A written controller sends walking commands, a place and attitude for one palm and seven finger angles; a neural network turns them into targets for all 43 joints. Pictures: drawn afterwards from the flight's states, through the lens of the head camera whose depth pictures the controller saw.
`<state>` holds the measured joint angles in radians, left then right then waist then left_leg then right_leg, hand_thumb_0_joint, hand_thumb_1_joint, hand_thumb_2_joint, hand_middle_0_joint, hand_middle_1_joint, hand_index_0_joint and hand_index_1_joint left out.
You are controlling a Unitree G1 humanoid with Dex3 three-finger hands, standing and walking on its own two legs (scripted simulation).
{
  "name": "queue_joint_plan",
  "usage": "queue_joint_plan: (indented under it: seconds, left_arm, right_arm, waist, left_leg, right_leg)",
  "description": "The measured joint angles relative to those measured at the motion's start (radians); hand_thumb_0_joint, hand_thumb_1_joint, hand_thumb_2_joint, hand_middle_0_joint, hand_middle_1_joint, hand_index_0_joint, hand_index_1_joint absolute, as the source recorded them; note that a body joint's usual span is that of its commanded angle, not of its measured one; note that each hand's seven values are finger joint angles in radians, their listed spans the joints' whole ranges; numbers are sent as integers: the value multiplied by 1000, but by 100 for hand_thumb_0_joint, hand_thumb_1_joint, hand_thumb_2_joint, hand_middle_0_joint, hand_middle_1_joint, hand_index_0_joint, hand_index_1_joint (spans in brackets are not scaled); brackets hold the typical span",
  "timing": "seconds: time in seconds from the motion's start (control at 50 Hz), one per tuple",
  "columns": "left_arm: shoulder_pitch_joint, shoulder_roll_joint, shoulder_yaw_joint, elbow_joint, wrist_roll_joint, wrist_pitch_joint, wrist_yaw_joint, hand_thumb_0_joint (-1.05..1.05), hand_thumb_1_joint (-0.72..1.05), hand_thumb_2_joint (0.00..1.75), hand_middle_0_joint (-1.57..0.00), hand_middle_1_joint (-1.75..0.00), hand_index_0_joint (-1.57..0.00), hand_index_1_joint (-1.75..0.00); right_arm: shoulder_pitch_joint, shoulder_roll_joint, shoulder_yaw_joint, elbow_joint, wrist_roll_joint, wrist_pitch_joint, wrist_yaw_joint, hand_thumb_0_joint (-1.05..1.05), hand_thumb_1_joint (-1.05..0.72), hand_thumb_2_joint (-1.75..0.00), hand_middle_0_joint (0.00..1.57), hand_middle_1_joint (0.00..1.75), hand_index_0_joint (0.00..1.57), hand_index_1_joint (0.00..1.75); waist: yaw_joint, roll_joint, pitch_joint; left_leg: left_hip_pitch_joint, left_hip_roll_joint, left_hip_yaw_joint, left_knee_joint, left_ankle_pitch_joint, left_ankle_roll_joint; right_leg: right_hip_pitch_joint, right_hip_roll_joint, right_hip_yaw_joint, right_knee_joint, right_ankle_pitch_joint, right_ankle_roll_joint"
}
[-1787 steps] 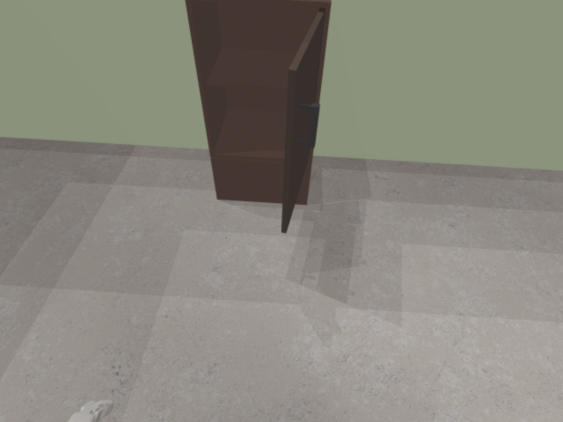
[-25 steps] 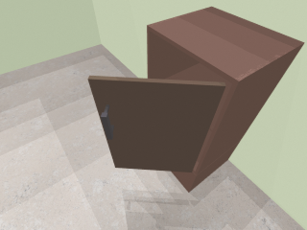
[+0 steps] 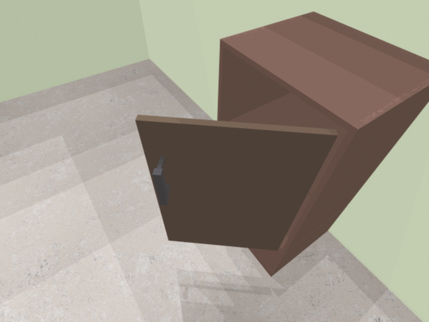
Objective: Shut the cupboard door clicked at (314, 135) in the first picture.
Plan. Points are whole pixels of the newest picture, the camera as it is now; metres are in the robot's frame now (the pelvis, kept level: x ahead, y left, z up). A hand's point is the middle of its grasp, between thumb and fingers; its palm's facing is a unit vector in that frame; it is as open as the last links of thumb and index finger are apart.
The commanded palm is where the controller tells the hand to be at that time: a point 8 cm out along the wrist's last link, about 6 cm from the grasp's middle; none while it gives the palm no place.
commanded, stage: come to a stop and stand still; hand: left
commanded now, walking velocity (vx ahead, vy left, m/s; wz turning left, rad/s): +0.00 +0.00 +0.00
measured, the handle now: (163, 181) +0.44 +0.16 -0.05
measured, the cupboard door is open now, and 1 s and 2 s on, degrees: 50 50 50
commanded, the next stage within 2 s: look again from close up in 0.22 s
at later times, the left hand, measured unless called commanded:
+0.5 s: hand out of the picture +0.01 +0.17 -0.17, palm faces +0.00 -0.98 -0.20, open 7.4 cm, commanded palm none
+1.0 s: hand out of the picture +0.08 +0.19 -0.12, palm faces +0.18 -0.95 -0.26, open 7.2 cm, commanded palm +0.10 +0.21 -0.07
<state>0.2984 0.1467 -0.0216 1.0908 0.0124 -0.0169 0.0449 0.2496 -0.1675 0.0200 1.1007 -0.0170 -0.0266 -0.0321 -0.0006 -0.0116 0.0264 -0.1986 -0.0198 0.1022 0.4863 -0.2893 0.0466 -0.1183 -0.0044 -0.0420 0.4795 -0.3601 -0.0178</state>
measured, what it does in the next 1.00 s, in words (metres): stands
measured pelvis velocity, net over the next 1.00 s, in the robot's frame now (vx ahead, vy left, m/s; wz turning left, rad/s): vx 0.00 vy -0.01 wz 0.01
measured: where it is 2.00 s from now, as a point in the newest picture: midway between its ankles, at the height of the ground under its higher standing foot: outside the picture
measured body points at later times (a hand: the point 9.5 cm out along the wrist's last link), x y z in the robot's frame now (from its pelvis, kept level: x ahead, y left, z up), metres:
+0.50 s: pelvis +0.01 +0.00 +0.00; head +0.03 +0.00 +0.45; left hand +0.01 +0.22 -0.16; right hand +0.02 -0.23 -0.16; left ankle -0.02 +0.09 -0.74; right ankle -0.07 -0.10 -0.74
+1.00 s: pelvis +0.00 -0.01 +0.00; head +0.02 +0.00 +0.45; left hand +0.07 +0.24 -0.10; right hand +0.04 -0.24 -0.14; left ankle -0.02 +0.09 -0.74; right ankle -0.05 -0.10 -0.72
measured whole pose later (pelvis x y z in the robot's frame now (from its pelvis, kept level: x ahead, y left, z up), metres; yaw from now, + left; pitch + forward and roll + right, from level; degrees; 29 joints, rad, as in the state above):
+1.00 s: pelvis +0.00 -0.01 +0.00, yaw +1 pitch -1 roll +1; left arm 0.47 0.21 0.02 0.46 -0.09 -0.01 0.12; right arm 0.31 -0.18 0.03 0.99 0.03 -0.23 -0.09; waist -0.02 -0.03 0.05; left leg -0.20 -0.03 0.10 0.49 -0.29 0.04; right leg -0.23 -0.01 -0.04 0.69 -0.36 -0.02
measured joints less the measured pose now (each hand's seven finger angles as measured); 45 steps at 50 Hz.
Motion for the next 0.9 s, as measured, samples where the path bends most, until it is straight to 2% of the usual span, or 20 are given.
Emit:
queue_joint_plan:
  seconds: [0.4, 0.9]
  left_arm:
    - [-17, 16, 4, 8, 2, 3, -1, 1, 91, 90, -20, -29, -20, -30]
    - [-9, 8, 4, 19, 0, 2, -2, 1, 91, 90, -20, -29, -20, -30]
  right_arm:
    - [-24, 3, -2, 26, 0, 5, -3, 0, -92, -89, 20, 30, 20, 29]
    - [-10, 17, -3, 54, 2, 1, -5, 0, -91, -89, 20, 30, 20, 29]
  waist:
    - [4, -9, 8]
    - [3, -18, 9]
  left_leg:
    - [34, -5, 6, -41, 9, 0]
    - [47, -1, 7, -64, 22, -6]
  right_leg:
    - [29, -3, 7, -34, 8, 3]
    - [39, 2, 9, -55, 21, -2]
